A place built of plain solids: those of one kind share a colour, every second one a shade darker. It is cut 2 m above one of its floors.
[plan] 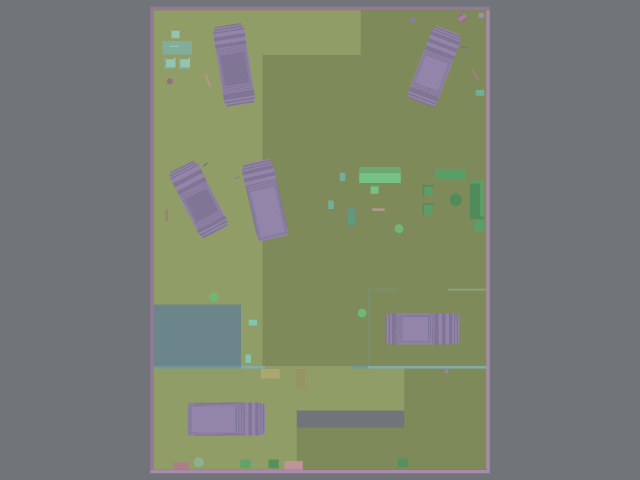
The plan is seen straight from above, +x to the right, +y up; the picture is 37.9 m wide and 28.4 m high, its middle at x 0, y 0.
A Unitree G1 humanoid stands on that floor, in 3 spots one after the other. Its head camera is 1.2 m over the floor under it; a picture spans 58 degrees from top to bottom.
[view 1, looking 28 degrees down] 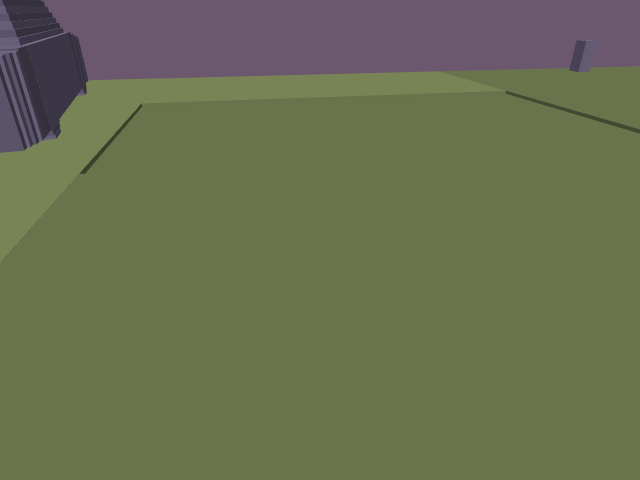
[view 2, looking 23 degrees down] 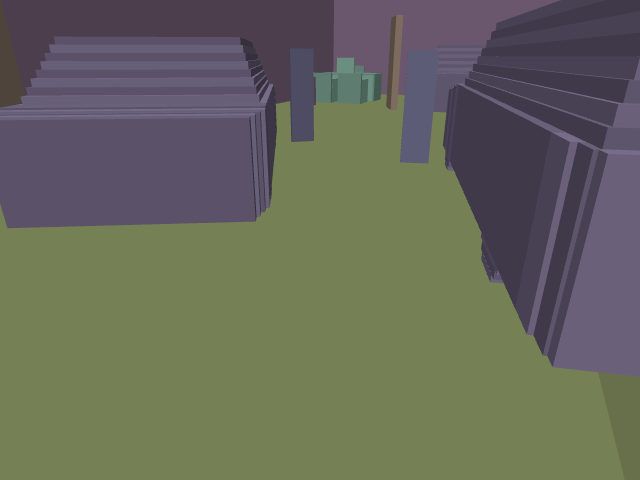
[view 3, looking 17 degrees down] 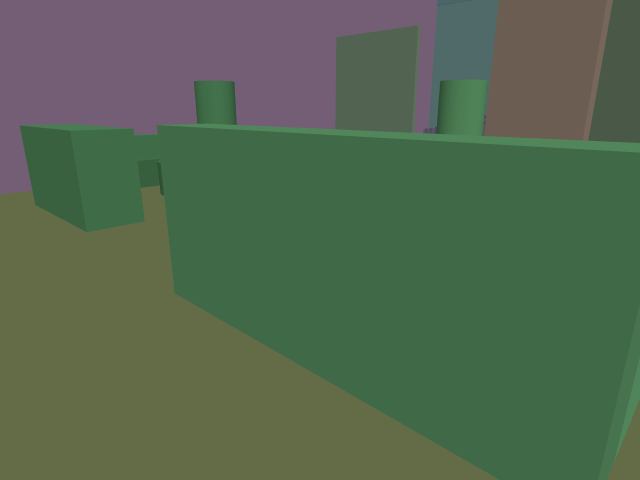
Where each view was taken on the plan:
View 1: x -2.10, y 4.09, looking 79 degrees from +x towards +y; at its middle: floor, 2.56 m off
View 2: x -3.90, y -1.60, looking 113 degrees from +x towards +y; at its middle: floor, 3.07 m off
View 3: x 2.21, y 5.57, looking -46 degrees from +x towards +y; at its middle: counter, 1.82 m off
